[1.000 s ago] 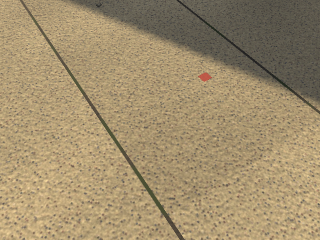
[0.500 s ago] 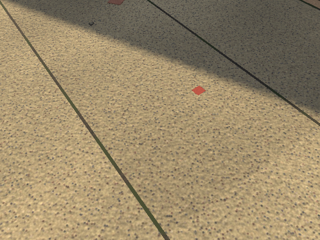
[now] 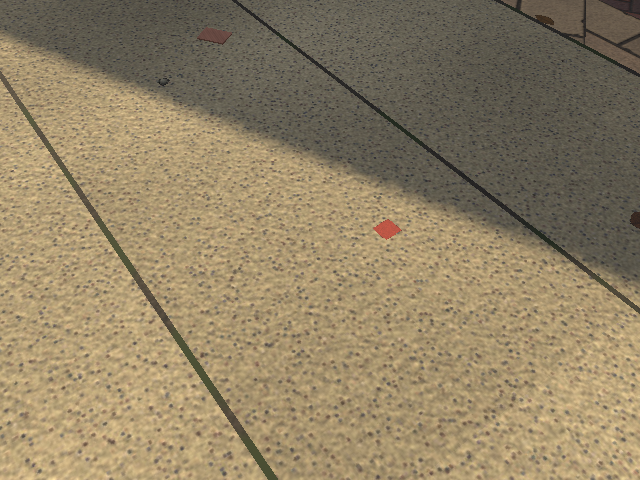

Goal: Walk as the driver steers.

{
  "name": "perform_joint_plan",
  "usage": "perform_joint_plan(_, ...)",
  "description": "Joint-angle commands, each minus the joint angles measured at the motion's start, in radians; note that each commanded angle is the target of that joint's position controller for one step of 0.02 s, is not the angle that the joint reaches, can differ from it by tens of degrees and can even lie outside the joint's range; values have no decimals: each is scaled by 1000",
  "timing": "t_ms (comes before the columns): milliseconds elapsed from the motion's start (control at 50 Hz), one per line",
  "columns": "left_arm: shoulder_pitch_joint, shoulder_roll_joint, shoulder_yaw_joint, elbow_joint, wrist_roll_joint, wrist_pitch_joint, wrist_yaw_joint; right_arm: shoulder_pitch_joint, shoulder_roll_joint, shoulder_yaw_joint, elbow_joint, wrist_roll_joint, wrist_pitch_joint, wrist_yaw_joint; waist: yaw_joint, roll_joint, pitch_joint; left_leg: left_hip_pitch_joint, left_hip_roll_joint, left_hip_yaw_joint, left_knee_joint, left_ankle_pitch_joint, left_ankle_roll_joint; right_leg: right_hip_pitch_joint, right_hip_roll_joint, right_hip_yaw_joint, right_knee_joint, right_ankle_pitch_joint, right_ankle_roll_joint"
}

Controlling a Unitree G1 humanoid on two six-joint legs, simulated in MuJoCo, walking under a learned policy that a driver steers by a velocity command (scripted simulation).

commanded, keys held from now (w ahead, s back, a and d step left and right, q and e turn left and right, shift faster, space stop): w+q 0.96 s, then w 0.04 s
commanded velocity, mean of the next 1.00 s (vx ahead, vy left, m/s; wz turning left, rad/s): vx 0.48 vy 0.00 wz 0.51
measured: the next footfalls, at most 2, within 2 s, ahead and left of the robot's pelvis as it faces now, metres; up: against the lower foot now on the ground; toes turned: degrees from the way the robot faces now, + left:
right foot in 0.26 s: +0.34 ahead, -0.15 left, +0.00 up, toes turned +7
left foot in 0.78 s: +0.52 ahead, +0.20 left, +0.00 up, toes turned +30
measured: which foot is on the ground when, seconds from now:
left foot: down 0.00-0.28, up 0.30-0.76, down 0.78-1.00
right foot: up 0.00-0.24, down 0.26-0.78, up 0.80-1.00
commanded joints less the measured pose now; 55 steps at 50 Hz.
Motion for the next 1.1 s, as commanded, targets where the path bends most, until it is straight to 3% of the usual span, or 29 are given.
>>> perform_joint_plan(20, -137, 36, 6, -93, 8, -12, -4, 9, -149, -17, -65, -6, -1, -19, 11, 79, 127, 25, 234, -247, -183, 215, 150, -199, -17, 8, -209, 97, 46)
perform_joint_plan(60, -226, 16, -5, -124, 9, -11, -11, 25, -177, -25, -82, -8, 5, -29, -8, 97, 138, -36, 212, -215, -190, 232, 141, -122, 20, -18, -372, 177, 62)
perform_joint_plan(120, -309, 28, -10, -161, -2, -12, -23, 74, -181, -37, -84, 7, 10, -37, -27, 127, 151, -52, 223, -221, -179, 219, 134, -52, 41, -17, -481, 246, 67)
perform_joint_plan(200, -282, 95, 6, -185, -6, -24, -25, 43, -199, -61, -106, 20, 26, -47, 29, 153, 120, 28, 270, -253, -98, 324, 100, 49, 44, 27, -561, 225, 46)
perform_joint_plan(240, -94, 164, 42, -145, -6, -27, -11, 12, -193, -65, -132, 9, 37, -43, 126, 163, -16, 21, 214, -215, 127, 591, 63, 307, 79, 0, -564, 158, 8)
perform_joint_plan(260, 95, 206, 60, -111, 2, -26, 0, -19, -168, -56, -166, -2, 42, -39, 213, 144, -160, -120, 159, -187, 377, 504, 29, 591, -6, 77, -519, 117, -37)
perform_joint_plan(280, 229, 296, 80, -99, 28, -18, 8, 67, -50, -30, -203, -14, 34, -37, 186, -103, -350, -435, 13, -117, 744, 90, -32, 952, -263, 430, -552, -67, -140)
perform_joint_plan(300, 213, 248, 59, -99, 39, -16, -2, 112, -28, -21, -212, 27, 19, -36, 151, -335, -423, -617, -26, -173, 990, -325, -38, 989, -376, 813, -767, -229, -215)
perform_joint_plan(320, 120, 154, 34, -116, 29, -19, -3, 48, -134, -48, -219, 49, 13, -39, 138, -210, -247, -699, 45, -196, 1087, -271, -21, 837, -336, 701, -799, -308, -166)
perform_joint_plan(340, 53, 104, 21, -127, 21, -17, -2, -27, -162, -55, -238, 50, 13, -42, 123, -114, -129, -706, 97, -156, 1085, -181, -8, 680, -307, 522, -800, -247, -127)
perform_joint_plan(360, -2, 81, 14, -121, 27, -17, -6, -57, -158, -62, -242, 40, 18, -47, 94, -45, -57, -654, 138, -143, 1033, -108, -5, 525, -262, 385, -821, -122, -107)
perform_joint_plan(380, -26, 65, 10, -113, 39, -19, -7, -50, -145, -70, -243, 33, 27, -47, 63, -66, -29, -603, 169, -148, 983, -69, -2, 435, -226, 286, -842, -57, -96)
perform_joint_plan(420, -37, 66, 16, -93, 43, -21, -8, -43, -102, -70, -258, 35, 53, -39, 36, -89, 12, -551, 195, -133, 933, -52, 2, 335, -201, 167, -896, -10, -105)
perform_joint_plan(480, -20, 105, 31, -81, 40, -29, 4, -123, -110, -73, -313, 23, 75, -36, 31, -44, 53, -625, 208, -140, 843, 34, -13, 325, -218, 78, -945, 84, -143)
perform_joint_plan(580, 26, 153, 45, -86, 36, -18, 21, -278, -109, -60, -374, 17, 64, 1, 71, -7, 75, -632, 187, -76, 560, 257, -26, 392, -191, -99, -949, 195, -119)
perform_joint_plan(680, 117, 201, 61, -76, 12, 13, 23, -420, -119, -50, -453, 19, 66, 33, 116, -5, 111, -641, 151, -1, 390, 186, 6, 557, -230, -166, -887, 246, -89)
perform_joint_plan(720, 115, 225, 69, -82, 3, 28, 22, -400, -149, -63, -470, 18, 69, 38, 86, -33, 76, -561, 95, 51, 363, 84, 39, 609, -237, -199, -775, 514, -69)
perform_joint_plan(740, 106, 237, 72, -87, -1, 37, 22, -332, -175, -79, -462, 19, 71, 38, 41, -49, 24, -455, 49, 86, 352, 46, 62, 615, -229, -220, -652, 703, -56)
perform_joint_plan(760, 90, 233, 70, -93, -6, 47, 23, -180, -217, -107, -424, 24, 71, 34, -46, -37, -54, -251, -11, 115, 285, 90, 95, 570, -194, -256, -446, 806, -30)
perform_joint_plan(780, 104, 200, 56, -106, 13, 46, 26, 9, -302, -150, -371, 28, 78, 15, -122, 25, -154, 69, 12, 9, 271, 107, 141, 355, -158, -263, -154, 627, 20)
perform_joint_plan(800, 165, 46, 11, -166, 58, 23, 15, 3, -429, -169, -369, 36, 77, 3, -10, 306, -193, 362, 277, -533, 185, -12, 293, -102, 20, -219, 212, -256, 85)
perform_joint_plan(820, 103, 93, 9, -194, 16, -25, 3, 34, -383, -145, -416, 17, 57, 11, -48, 229, -369, 452, 383, -905, 0, -158, 384, -235, 90, 50, 368, -387, 77)
perform_joint_plan(840, -9, 149, 25, -224, -26, -49, -5, 13, -309, -123, -402, 5, 42, 17, -74, 151, -246, 408, 361, -776, -26, -74, 324, -343, 45, 80, 378, -291, 49)
perform_joint_plan(860, -18, 138, 19, -223, -17, -61, -3, -36, -272, -113, -407, 10, 33, 15, -41, 110, -165, 280, 320, -631, -8, 12, 286, -329, 0, 78, 303, -202, 27)
perform_joint_plan(880, -8, 141, 23, -206, 11, -60, 5, -124, -234, -102, -425, 11, 32, 13, 7, 51, -112, 124, 278, -523, -7, 109, 254, -245, -39, 84, 213, -140, 28)
perform_joint_plan(900, 15, 155, 34, -198, 21, -48, 7, -181, -205, -90, -445, 1, 30, 10, 48, 61, -85, 7, 247, -450, -24, 202, 236, -159, -63, 93, 146, -105, 30)
perform_joint_plan(940, 22, 140, 37, -208, 29, -20, 3, -193, -208, -88, -453, -1, 25, 2, 74, 57, -63, -93, 225, -405, -62, 280, 242, -95, -61, 84, 61, -74, 50)
perform_joint_plan(1020, -84, 86, 19, -244, 44, -3, 2, -133, -231, -93, -429, 9, 20, -26, 49, 57, -11, -145, 176, -274, -91, 363, 217, -109, -33, 53, -205, 150, 95)
perform_joint_plan(1100, -205, 58, 1, -275, 28, -13, -17, -65, -224, -89, -394, 10, 21, -30, -13, 100, 28, -174, 145, -217, -98, 245, 164, -14, 19, 20, -449, 390, 85)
